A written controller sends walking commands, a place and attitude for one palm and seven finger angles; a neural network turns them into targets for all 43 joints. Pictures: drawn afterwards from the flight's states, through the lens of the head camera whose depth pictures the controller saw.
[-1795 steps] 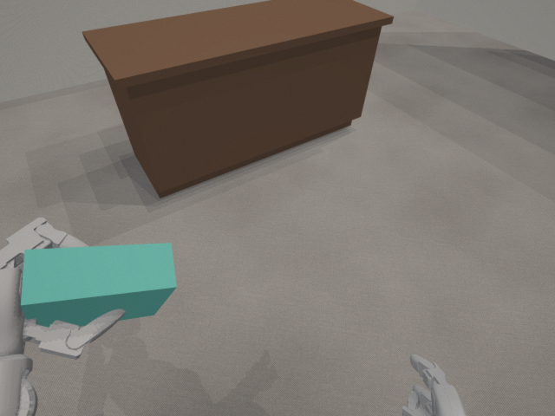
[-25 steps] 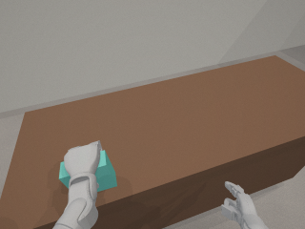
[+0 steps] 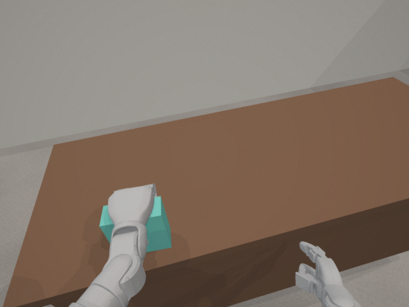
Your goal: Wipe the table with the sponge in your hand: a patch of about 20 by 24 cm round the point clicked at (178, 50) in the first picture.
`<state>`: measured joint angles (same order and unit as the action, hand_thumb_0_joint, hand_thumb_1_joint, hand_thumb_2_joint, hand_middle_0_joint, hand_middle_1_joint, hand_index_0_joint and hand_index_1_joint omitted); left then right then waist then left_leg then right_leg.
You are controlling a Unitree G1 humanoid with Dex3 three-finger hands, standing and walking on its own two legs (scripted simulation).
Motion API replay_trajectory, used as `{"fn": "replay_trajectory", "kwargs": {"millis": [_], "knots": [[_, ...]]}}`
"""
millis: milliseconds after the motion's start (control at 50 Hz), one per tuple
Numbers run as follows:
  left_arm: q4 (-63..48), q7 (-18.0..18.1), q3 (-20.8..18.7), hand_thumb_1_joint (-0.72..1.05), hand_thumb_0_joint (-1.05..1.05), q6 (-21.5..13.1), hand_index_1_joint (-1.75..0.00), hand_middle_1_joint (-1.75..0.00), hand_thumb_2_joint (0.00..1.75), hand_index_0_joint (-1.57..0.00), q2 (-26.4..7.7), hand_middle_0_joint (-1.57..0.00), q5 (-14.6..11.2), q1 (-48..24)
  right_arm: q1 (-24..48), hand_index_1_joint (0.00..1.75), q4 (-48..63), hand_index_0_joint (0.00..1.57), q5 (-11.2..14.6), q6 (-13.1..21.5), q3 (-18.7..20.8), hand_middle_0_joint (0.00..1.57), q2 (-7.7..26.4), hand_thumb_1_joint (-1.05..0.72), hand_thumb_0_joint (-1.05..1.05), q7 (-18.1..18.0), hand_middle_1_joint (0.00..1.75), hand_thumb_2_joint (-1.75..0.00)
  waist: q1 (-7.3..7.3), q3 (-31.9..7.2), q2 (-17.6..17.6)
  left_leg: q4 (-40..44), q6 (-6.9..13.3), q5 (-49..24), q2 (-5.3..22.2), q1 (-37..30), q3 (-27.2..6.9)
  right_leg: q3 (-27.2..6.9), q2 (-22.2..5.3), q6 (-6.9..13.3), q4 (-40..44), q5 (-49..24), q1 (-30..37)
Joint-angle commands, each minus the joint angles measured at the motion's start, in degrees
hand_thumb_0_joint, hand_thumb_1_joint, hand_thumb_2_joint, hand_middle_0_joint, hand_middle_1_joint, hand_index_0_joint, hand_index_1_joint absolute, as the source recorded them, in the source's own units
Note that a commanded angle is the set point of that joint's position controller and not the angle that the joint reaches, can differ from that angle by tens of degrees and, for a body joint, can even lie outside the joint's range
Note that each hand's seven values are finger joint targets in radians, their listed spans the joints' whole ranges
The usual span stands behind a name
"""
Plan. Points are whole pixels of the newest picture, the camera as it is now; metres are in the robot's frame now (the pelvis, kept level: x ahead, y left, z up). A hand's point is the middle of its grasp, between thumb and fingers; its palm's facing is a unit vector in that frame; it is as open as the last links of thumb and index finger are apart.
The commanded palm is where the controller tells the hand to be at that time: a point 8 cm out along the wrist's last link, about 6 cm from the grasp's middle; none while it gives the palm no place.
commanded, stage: slide across to the third lane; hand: left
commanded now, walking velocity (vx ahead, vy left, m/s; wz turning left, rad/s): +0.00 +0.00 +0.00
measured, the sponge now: (141, 233) +0.27 +0.20 -0.03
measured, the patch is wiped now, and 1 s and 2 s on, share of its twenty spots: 0.70 0.85 0.85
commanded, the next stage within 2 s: wipe forward along the third lane in 1.08 s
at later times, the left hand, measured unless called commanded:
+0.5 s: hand (160, 214) +0.30 +0.16 +0.02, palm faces -0.03 -0.04 -1.00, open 9.6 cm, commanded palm +0.26 +0.12 +0.06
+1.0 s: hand (161, 214) +0.30 +0.15 +0.02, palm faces -0.04 -0.04 -1.00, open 9.6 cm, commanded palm +0.26 +0.12 +0.06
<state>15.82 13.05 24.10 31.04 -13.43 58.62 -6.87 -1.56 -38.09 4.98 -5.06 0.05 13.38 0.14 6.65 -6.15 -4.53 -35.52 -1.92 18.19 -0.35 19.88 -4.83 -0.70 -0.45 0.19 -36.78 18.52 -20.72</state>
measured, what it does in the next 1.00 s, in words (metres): stands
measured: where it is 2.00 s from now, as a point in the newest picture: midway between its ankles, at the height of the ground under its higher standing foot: outside the picture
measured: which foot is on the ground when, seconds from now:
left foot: down 0.00-1.00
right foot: down 0.00-1.00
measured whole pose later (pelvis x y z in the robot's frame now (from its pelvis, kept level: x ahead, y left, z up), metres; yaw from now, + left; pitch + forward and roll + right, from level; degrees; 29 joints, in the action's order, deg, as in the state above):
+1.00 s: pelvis -0.01 -0.01 +0.00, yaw -1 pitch +2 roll +1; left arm 25.9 16.1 26.7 32.9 -8.2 57.7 -13.6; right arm -1.0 -39.8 5.2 -7.4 0.4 12.9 1.2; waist 5.8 -6.8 -3.9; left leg -33.7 -2.7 16.9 0.6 19.2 -4.6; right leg -0.9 0.4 1.1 -36.0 17.5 -20.8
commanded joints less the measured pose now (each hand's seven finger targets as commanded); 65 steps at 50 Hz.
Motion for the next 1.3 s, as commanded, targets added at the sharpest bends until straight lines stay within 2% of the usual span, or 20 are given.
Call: {"fn": "replay_trajectory", "kwargs": {"millis": [0, 140, 180, 240, 280, 300, 380, 420, 480, 540, 580, 620, 680, 740, 780, 920, 1080, 1140, 1180, 1280], "knots": [[-8.39, -0.08, 6.2, 0.1, 0.0, -4.34, -1.6, -1.6, 1.3, -1.2, 10.16, -1.2, -3.77, -14.68, 12.39, 0.3, 9.95, 0.2, 0.12, 2.73, 1.87, 0.2, 4.66, -0.9, 0.0, 0.36, 0.3, -0.9, -3.63, -8.46, 9.64, 4.23, 3.57, -9.09, -0.83, -5.23, 2.78, 3.26, 2.42, 3.46, 5.55, -10.0, 1.47], [-3.32, 0.93, 5.82, 0.1, 0.0, -2.1, -1.6, -1.6, 1.3, -1.2, 10.52, -1.2, -3.19, -18.0, 13.29, 0.3, 8.71, 0.2, 0.21, 1.72, 1.77, 0.2, 4.53, -0.9, 0.0, 1.0, 0.3, -0.9, -3.46, -7.54, 11.52, 4.26, 3.31, -8.91, -0.88, -4.47, 3.33, 3.3, 2.2, 3.45, 5.92, -10.31, 1.7], [-3.19, 1.47, 2.52, 0.1, 0.0, -1.65, -1.6, -1.6, 1.3, -1.2, 7.48, -1.2, -3.2, -18.71, 13.62, 0.3, 8.63, 0.2, 0.01, 1.24, 1.86, 0.2, 4.95, -0.9, 0.0, 1.05, 0.3, -0.9, -2.81, -8.21, 10.68, 4.68, 3.09, -8.18, -0.88, -3.94, 3.44, 2.46, 2.38, 3.58, 6.14, -9.64, 2.35], [-1.68, 1.72, 3.96, 0.1, 0.0, -0.59, -1.6, -1.6, 1.3, -1.2, 9.19, -1.2, -2.71, -19.43, 14.1, 0.3, 8.79, 0.2, 0.06, 0.63, 1.61, 0.2, 4.62, -0.9, 0.0, 1.23, 0.3, -0.9, -3.04, -7.58, 10.15, 4.69, 3.05, -8.34, -1.02, -3.67, 4.2, 2.66, 2.07, 3.54, 6.27, -10.26, 2.67], [-0.9, 1.99, 1.18, 0.1, 0.0, -0.12, -1.6, -1.6, 1.3, -1.2, 6.68, -1.2, -2.56, -18.92, 14.2, 0.3, 8.67, 0.2, -0.11, 0.27, 1.67, 0.2, 4.87, -0.9, 0.0, 1.07, 0.3, -0.9, -2.44, -7.83, 10.6, 5.09, 3.0, -7.64, -1.04, -3.1, 3.96, 1.96, 2.35, 3.61, 6.85, -9.21, 2.98], [-1.32, 1.99, 3.12, 0.1, 0.0, 0.04, -1.6, -1.6, 1.3, -1.2, 8.75, -1.2, -2.74, -18.9, 13.98, 0.3, 9.23, 0.2, -0.01, 0.3, 1.66, 0.2, 4.65, -0.9, 0.0, 1.06, 0.3, -0.9, -2.63, -8.84, 9.85, 4.81, 3.19, -7.97, -1.26, -3.53, 4.53, 2.23, 2.04, 3.43, 6.62, -9.88, 3.76], [-0.33, 2.21, 0.92, 0.1, 0.0, -0.08, -1.6, -1.6, 1.3, -1.2, 7.08, -1.2, -3.49, -17.2, 14.18, 0.3, 9.05, 0.2, -0.04, 0.05, 1.78, 0.2, 4.92, -0.9, 0.0, 1.06, 0.3, -0.9, -2.39, -7.69, 11.29, 5.16, 3.09, -7.61, -1.2, -2.62, 4.34, 1.31, 2.16, 3.45, 7.58, -9.85, 3.74], [-0.03, 2.33, 3.89, 0.1, 0.0, -0.16, -1.6, -1.6, 1.3, -1.2, 9.75, -1.2, -3.07, -18.96, 13.94, 0.3, 9.03, 0.2, 0.23, 0.27, 1.84, 0.2, 4.52, -0.9, 0.0, 1.06, 0.3, -0.9, -3.27, -7.4, 10.27, 4.99, 3.18, -7.38, -1.28, -3.32, 4.81, 1.73, 1.98, 3.37, 7.55, -8.98, 2.95], [0.41, 2.31, 1.37, 0.1, 0.0, -0.26, -1.6, -1.6, 1.3, -1.2, 7.46, -1.2, -3.38, -18.0, 13.81, 0.3, 8.88, 0.2, 0.06, 0.29, 2.01, 0.2, 5.07, -0.9, 0.0, 0.86, 0.3, -0.9, -2.67, -8.02, 11.04, 5.35, 3.18, -7.17, -1.34, -2.95, 4.66, 0.77, 2.13, 3.38, 8.31, -8.81, 3.67], [1.46, 2.24, 3.82, 0.1, 0.0, -0.51, -1.6, -1.6, 1.3, -1.2, 9.91, -1.2, -3.05, -16.88, 13.5, 0.3, 8.66, 0.2, 0.15, 0.39, 2.16, 0.2, 4.85, -0.9, 0.0, 1.04, 0.3, -0.9, -3.06, -7.45, 11.17, 5.01, 3.23, -7.74, -1.36, -3.32, 4.95, 1.3, 1.96, 3.36, 8.03, -9.67, 3.25], [0.48, 2.38, 1.07, 0.1, 0.0, -0.83, -1.6, -1.6, 1.3, -1.2, 7.29, -1.2, -3.58, -16.61, 13.55, 0.3, 8.9, 0.2, 0.07, 0.46, 2.3, 0.2, 5.13, -0.9, 0.0, 0.95, 0.3, -0.9, -2.51, -8.05, 11.14, 5.32, 3.2, -7.7, -1.36, -3.25, 4.69, 0.56, 2.13, 3.49, 8.52, -9.42, 3.97], [0.64, 2.29, 4.04, 0.1, 0.0, -0.84, -1.6, -1.6, 1.3, -1.2, 10.15, -1.2, -3.37, -16.45, 13.7, 0.3, 9.05, 0.2, 0.25, 0.47, 2.2, 0.2, 4.76, -0.9, 0.0, 1.08, 0.3, -0.9, -3.03, -7.35, 11.04, 5.22, 3.25, -7.76, -1.28, -3.54, 4.84, 1.41, 1.98, 3.41, 8.17, -9.11, 3.22], [0.95, 2.5, 2.36, 0.1, 0.0, -1.07, -1.6, -1.6, 1.3, -1.2, 8.55, -1.2, -3.51, -17.97, 13.44, 0.3, 8.68, 0.2, 0.14, 0.71, 2.4, 0.2, 5.06, -0.9, 0.0, 0.97, 0.3, -0.9, -2.82, -7.71, 11.2, 5.5, 3.3, -7.13, -1.29, -3.67, 4.73, 0.85, 2.24, 3.47, 8.87, -8.05, 3.15], [2.0, 2.5, 4.64, 0.1, 0.0, -1.11, -1.6, -1.6, 1.3, -1.2, 11.01, -1.2, -3.18, -16.83, 13.61, 0.3, 8.69, 0.2, 0.21, 0.75, 2.35, 0.2, 4.66, -0.9, 0.0, 1.1, 0.3, -0.9, -3.02, -7.02, 11.81, 5.28, 3.31, -7.51, -1.25, -3.8, 4.9, 1.52, 2.04, 3.36, 8.6, -8.35, 2.63], [1.58, 2.62, 1.7, 0.1, 0.0, -1.24, -1.6, -1.6, 1.3, -1.2, 8.01, -1.2, -3.41, -17.61, 13.54, 0.3, 8.48, 0.2, 0.05, 0.77, 2.42, 0.2, 5.06, -0.9, 0.0, 0.96, 0.3, -0.9, -2.68, -7.33, 11.53, 5.52, 3.24, -7.39, -1.23, -3.75, 4.67, 0.75, 2.28, 3.5, 8.92, -8.39, 2.99], [1.98, 2.67, 5.11, 0.1, 0.0, -1.15, -1.6, -1.6, 1.3, -1.2, 11.19, -1.2, -2.24, -20.63, 13.62, 0.3, 8.39, 0.2, 0.18, 0.48, 2.19, 0.2, 4.56, -0.9, 0.0, 1.18, 0.3, -0.9, -3.48, -7.7, 10.07, 5.38, 3.19, -7.79, -0.98, -4.3, 4.67, 2.28, 2.23, 3.61, 7.52, -8.38, 1.75], [3.03, 2.66, 1.9, 0.1, 0.0, -1.11, -1.6, -1.6, 1.3, -1.2, 8.68, -1.2, -2.72, -20.96, 13.47, 0.3, 8.17, 0.2, -0.18, 0.29, 2.15, 0.2, 4.84, -0.9, 0.0, 0.71, 0.3, -0.9, -2.72, -8.3, 10.95, 5.37, 3.14, -8.01, -1.03, -3.57, 4.51, 2.05, 2.34, 3.59, 7.5, -9.39, 2.44], [4.06, 2.63, 4.51, 0.1, 0.0, -1.11, -1.6, -1.6, 1.3, -1.2, 11.13, -1.2, -1.96, -21.23, 13.33, 0.3, 8.18, 0.2, -0.04, 0.16, 2.1, 0.2, 4.51, -0.9, 0.0, 0.88, 0.3, -0.9, -3.29, -7.52, 10.51, 5.06, 3.08, -8.07, -0.99, -3.72, 4.64, 2.48, 2.17, 3.66, 7.21, -8.99, 1.56], [4.05, 2.76, 1.96, 0.1, 0.0, -1.2, -1.6, -1.6, 1.3, -1.2, 8.48, -1.2, -2.13, -21.94, 13.21, 0.3, 8.02, 0.2, -0.21, -0.01, 2.2, 0.2, 4.88, -0.9, 0.0, 0.75, 0.3, -0.9, -2.99, -8.35, 10.89, 5.11, 2.99, -8.12, -0.9, -3.28, 4.37, 2.09, 2.39, 3.76, 7.13, -9.31, 1.84], [7.69, 3.39, 0.37, 0.1, 0.0, -1.41, -1.6, -1.6, 1.3, -1.2, 7.59, -1.2, -1.54, -25.39, 12.24, 0.3, 7.11, 0.2, -0.31, -0.1, 2.13, 0.2, 5.17, -0.9, 0.0, 0.05, 0.3, -0.9, -3.3, -7.7, 11.15, 5.04, 2.78, -6.18, -1.06, -1.71, 4.48, 1.94, 2.41, 3.76, 7.09, -7.84, 0.36]]}}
